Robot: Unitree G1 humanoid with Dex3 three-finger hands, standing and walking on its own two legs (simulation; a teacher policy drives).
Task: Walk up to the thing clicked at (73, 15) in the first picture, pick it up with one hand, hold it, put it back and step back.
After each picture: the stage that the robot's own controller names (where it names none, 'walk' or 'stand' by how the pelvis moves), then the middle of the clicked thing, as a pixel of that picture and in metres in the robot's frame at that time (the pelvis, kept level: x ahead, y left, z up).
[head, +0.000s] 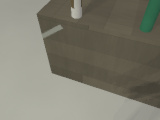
stand; out of the picture +0.93 +0.08 +0.03
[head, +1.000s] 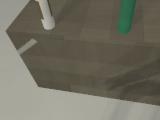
walk; (44, 7) +0.81 +0.26 +0.04
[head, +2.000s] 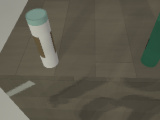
stand; (44, 42) +0.49 +0.20 +0.07
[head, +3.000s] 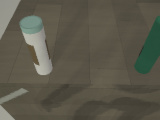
stand; (38, 49) +0.47 +0.20 +0.05
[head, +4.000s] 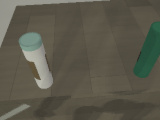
stand; (38, 64) +0.42 +0.20 +0.03
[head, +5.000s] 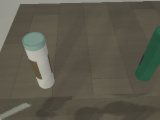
stand; (41, 63) +0.42 +0.19 +0.03
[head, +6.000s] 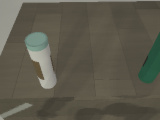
stand; (43, 64) +0.42 +0.18 +0.03
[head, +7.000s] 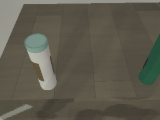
stand; (43, 65) +0.41 +0.18 +0.03
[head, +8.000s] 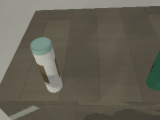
rise first; (48, 67) +0.41 +0.19 +0.03
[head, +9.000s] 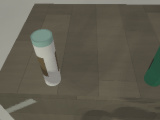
go down; (48, 60) +0.43 +0.18 +0.04
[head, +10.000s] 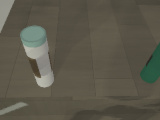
go down; (40, 61) +0.41 +0.17 +0.05
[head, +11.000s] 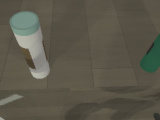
close in; (34, 50) +0.42 +0.17 +0.07
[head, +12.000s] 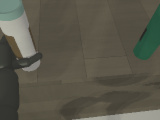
close; (21, 40) +0.44 +0.19 +0.10
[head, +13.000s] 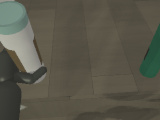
lift; (24, 51) +0.34 +0.17 +0.19
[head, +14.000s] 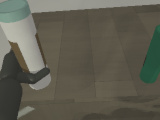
lift; (28, 51) +0.33 +0.16 +0.22
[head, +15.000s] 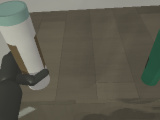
hold; (27, 52) +0.33 +0.17 +0.21
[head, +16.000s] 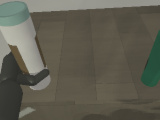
hold; (28, 52) +0.33 +0.17 +0.21
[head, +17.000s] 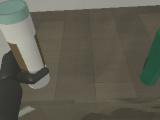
crouch; (27, 51) +0.33 +0.17 +0.21
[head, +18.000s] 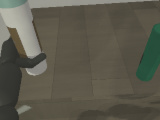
crouch; (25, 37) +0.39 +0.18 +0.20
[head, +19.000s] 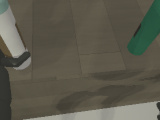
lower; (8, 37) +0.45 +0.20 +0.09
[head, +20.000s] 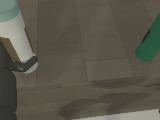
lower; (17, 41) +0.43 +0.19 +0.10
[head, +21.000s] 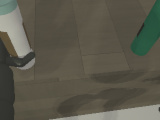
lower; (14, 36) +0.45 +0.19 +0.10
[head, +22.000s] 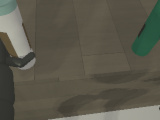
lower; (14, 37) +0.44 +0.19 +0.10
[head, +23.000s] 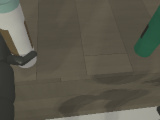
loosen; (16, 35) +0.45 +0.19 +0.11
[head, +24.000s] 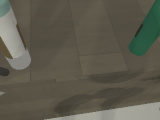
withdraw; (9, 38) +0.44 +0.20 +0.10
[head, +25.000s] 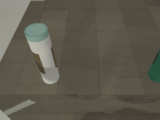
sink last; (44, 57) +0.43 +0.19 +0.07
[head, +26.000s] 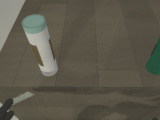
stand; (42, 49) +0.45 +0.19 +0.07
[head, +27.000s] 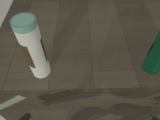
stand; (34, 50) +0.43 +0.20 +0.09
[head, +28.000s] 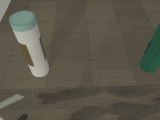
stand; (33, 48) +0.44 +0.20 +0.09
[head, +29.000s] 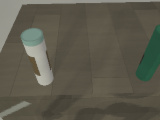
stand; (39, 60) +0.44 +0.20 +0.04
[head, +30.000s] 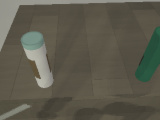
stand; (39, 63) +0.43 +0.20 +0.03
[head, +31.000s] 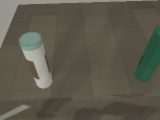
stand; (38, 63) +0.42 +0.20 +0.03
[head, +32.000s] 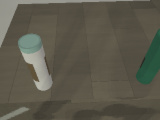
walk; (38, 65) +0.41 +0.20 +0.03
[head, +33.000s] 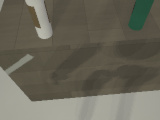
walk; (38, 12) +0.62 +0.22 +0.06
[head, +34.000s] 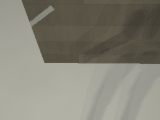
walk; out of the picture +0.99 +0.16 +0.06
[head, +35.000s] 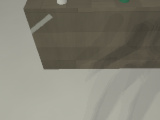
stand; out of the picture +1.07 +0.20 +0.05
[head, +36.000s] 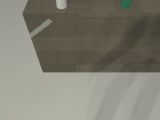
stand; out of the picture +1.03 +0.19 +0.03
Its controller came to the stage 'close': yes
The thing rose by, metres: 0.20
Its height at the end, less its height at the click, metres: +0.00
